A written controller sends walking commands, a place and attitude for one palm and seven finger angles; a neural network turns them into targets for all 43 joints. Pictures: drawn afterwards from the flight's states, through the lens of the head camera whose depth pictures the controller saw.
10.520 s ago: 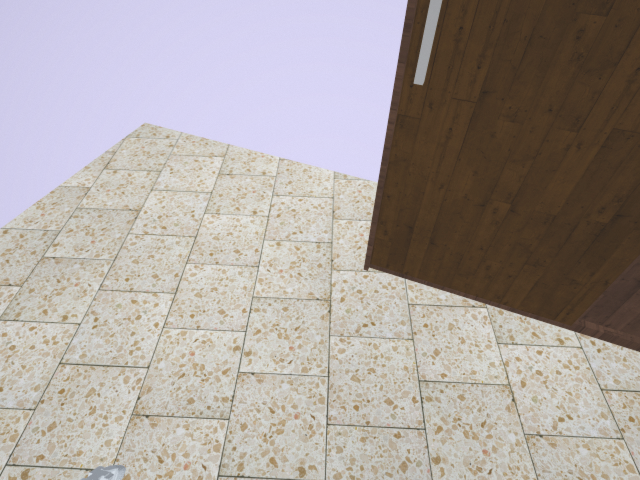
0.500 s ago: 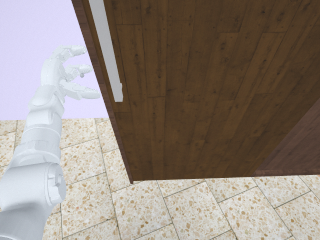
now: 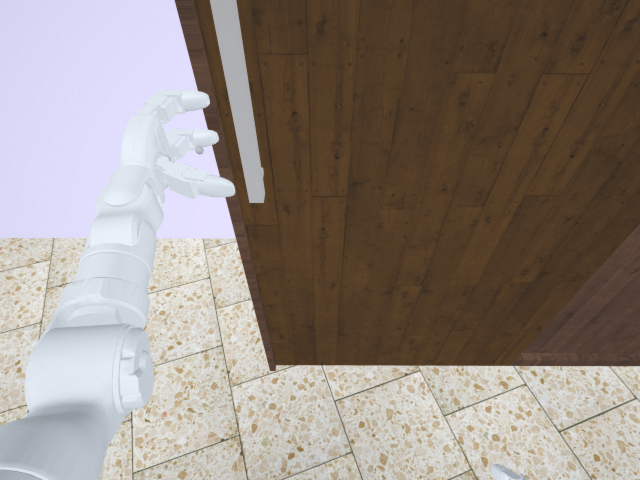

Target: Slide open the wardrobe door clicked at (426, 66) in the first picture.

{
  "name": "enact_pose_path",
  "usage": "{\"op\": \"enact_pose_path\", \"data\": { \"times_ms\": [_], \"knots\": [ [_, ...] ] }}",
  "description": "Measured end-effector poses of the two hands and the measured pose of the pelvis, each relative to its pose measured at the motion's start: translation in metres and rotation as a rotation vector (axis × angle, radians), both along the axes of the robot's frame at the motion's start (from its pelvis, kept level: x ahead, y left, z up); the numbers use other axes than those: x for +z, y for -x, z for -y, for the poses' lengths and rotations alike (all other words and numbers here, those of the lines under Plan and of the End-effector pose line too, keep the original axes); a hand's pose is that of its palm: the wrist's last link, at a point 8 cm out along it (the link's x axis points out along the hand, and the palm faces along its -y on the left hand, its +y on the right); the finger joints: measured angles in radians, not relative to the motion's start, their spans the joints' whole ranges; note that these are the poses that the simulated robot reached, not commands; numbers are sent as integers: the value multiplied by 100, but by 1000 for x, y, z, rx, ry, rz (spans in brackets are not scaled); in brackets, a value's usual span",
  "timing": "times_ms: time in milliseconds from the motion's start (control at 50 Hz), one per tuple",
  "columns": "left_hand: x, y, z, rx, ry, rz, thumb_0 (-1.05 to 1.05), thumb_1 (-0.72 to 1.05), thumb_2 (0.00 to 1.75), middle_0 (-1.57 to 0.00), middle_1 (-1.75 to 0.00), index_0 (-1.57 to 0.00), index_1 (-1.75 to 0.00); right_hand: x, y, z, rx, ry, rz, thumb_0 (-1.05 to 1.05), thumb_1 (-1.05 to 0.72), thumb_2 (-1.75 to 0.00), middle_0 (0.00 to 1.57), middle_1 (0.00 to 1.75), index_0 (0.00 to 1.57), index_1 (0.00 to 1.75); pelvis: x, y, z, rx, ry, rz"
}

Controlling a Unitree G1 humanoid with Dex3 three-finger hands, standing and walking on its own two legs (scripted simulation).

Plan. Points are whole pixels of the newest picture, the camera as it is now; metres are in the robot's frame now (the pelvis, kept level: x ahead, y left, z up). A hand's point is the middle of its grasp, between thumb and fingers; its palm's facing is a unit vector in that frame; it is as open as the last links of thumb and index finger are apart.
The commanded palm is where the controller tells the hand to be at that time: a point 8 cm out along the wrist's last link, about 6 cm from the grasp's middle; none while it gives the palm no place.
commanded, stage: feel for the door with the fingertips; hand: left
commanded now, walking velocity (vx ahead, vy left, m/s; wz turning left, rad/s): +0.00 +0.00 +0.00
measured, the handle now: (245, 108) +0.53 +0.10 +0.20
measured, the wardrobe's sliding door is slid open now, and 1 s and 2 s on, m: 0.00 0.00 0.00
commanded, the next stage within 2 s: slide the fingers in behind the handle in 0.92 s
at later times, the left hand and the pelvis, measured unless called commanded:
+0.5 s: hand (230, 149) +0.47 +0.11 +0.18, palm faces -0.03 -1.00 +0.01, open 14.0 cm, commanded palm +0.44 +0.17 +0.18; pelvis +0.00 -0.01 +0.00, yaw +0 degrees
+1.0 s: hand (219, 139) +0.49 +0.13 +0.18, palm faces -0.01 -1.00 +0.02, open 13.8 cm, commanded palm +0.48 +0.18 +0.18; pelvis +0.00 -0.01 +0.00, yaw +0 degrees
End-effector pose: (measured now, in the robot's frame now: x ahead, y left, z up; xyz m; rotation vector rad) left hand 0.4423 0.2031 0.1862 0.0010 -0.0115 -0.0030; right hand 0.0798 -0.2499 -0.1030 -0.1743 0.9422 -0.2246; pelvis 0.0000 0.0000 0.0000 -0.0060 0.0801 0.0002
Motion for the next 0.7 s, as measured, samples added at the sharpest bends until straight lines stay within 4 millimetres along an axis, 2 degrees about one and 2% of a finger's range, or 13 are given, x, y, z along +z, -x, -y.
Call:
{"op": "enact_pose_path", "data": {
  "times_ms": [220, 360, 540, 700],
  "knots": [
    [0, 4, 4, -10, 8, 9, -1, -50, 30, -30, -120, -30, -120, -4, 21, 7, -21, 1, -48, 1, -90, -89, 20, 30, 20, 30, 0, 1, 2, -4, -1, 4],
    [-5, 2, 19, -17, 17, -12, -1, -50, 30, -30, -120, -30, -120, -5, 26, 12, -23, 14, -60, 1, -90, -89, 20, 30, 20, 30, 0, 4, 4, 1, 0, 4],
    [-2, -7, 40, -23, 23, -4, -1, -50, 30, -30, -120, -30, -120, -5, 25, 11, -26, 1, -51, 1, -90, -89, 20, 30, 20, 30, 0, 3, 6, -6, -4, -5],
    [-3, -14, 30, 13, 12, -13, -1, -50, 30, -30, -120, -30, -120, -7, 30, 12, -42, -8, -62, 1, -90, -89, 20, 30, 20, 30, 0, 1, 9, -14, -5, -12]
  ]
}}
